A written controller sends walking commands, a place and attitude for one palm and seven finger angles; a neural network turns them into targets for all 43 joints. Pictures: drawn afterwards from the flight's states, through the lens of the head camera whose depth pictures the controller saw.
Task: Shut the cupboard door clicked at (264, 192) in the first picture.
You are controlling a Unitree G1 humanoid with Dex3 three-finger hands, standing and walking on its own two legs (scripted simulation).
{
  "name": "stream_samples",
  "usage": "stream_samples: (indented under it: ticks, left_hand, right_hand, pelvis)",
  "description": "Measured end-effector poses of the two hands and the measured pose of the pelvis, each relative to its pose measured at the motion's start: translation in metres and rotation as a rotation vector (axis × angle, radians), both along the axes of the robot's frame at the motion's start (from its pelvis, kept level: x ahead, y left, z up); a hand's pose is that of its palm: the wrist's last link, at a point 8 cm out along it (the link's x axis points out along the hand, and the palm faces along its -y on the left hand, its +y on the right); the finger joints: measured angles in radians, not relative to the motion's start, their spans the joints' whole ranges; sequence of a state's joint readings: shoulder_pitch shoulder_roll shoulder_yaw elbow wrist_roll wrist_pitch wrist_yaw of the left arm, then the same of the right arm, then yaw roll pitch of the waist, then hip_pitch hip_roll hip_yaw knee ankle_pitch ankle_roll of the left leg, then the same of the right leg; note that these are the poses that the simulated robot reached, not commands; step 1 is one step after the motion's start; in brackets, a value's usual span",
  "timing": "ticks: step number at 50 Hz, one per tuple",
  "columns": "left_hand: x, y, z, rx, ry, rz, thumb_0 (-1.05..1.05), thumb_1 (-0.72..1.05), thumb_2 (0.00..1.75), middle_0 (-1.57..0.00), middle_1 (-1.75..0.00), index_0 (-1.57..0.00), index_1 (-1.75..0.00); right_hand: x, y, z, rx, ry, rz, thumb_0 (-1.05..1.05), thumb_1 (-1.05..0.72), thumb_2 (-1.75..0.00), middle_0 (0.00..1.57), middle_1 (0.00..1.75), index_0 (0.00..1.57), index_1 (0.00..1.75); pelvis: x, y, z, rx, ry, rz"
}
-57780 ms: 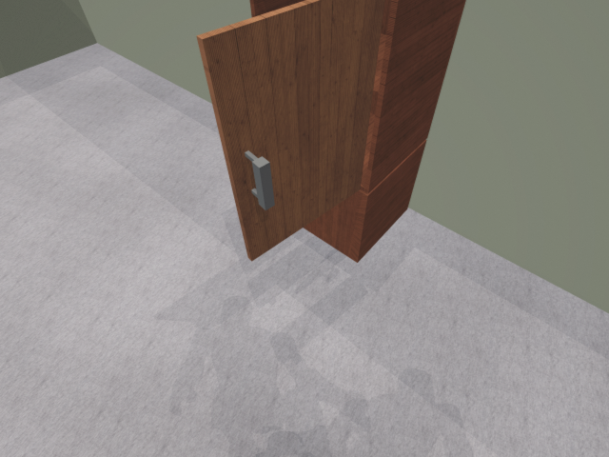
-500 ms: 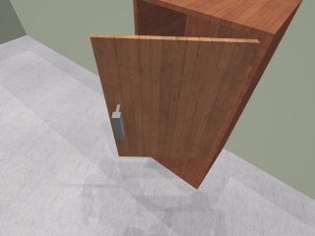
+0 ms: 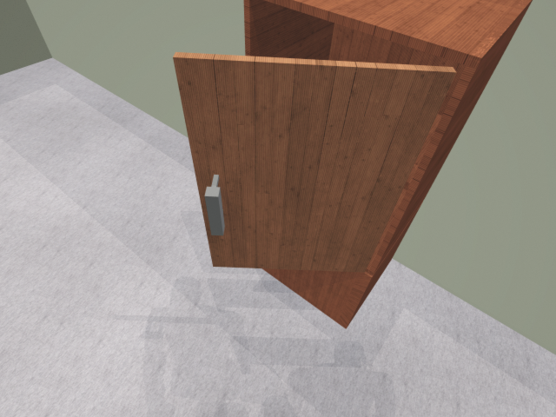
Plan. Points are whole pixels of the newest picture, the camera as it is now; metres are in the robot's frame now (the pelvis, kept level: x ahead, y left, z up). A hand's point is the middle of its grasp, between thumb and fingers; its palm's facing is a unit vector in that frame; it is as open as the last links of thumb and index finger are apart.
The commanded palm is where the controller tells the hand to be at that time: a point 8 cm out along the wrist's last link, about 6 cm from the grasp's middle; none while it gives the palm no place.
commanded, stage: look again from close up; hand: left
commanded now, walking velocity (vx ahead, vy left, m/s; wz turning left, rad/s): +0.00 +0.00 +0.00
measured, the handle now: (216, 204) +0.52 +0.16 -0.06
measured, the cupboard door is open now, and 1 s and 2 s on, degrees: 37 37 37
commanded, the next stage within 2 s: shuffle to correct the standing spot in 0.56 s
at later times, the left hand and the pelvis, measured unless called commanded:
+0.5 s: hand out of the picture +0.02 +0.18 -0.17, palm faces +0.01 -0.97 -0.22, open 7.4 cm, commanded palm none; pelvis +0.00 +0.00 -0.01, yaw +0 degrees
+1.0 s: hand out of the picture +0.02 +0.14 -0.19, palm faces +0.01 -0.99 -0.15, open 7.4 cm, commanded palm none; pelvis +0.05 -0.02 -0.01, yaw -1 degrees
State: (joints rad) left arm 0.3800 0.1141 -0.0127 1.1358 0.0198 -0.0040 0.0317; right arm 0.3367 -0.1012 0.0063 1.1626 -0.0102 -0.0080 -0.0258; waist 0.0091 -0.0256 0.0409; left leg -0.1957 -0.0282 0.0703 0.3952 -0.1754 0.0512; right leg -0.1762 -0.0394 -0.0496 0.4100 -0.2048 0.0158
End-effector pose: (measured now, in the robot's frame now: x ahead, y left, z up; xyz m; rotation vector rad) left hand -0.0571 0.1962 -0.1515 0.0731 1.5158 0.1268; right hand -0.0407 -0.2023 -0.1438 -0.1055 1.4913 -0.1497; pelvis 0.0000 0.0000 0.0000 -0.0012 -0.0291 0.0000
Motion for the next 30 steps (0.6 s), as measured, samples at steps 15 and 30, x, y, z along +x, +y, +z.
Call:
stream_samples:
  ticks: [15, 30]
  left_hand:
    - [0.032, 0.019, -0.001, 0.06, -0.123, -0.025, 0.0, 0.91, 0.9, -0.2, -0.3, -0.2, -0.29]
    - [0.081, 0.031, 0.01, 0.097, -0.216, -0.073, 0.0, 0.91, 0.9, -0.2, -0.3, -0.2, -0.29]
  right_hand:
    - [0.039, -0.006, -0.015, -0.003, -0.152, 0.04, 0.02, -0.93, -0.89, 0.2, 0.3, 0.2, 0.3]
    - [0.07, -0.028, -0.004, -0.031, -0.208, 0.06, 0.0, -0.92, -0.89, 0.2, 0.3, 0.2, 0.3]
  pelvis:
    - [-0.001, 0.008, -0.01, -0.007, -0.002, 0.011]
    - [0.007, -0.001, -0.004, 0.005, 0.002, -0.008]
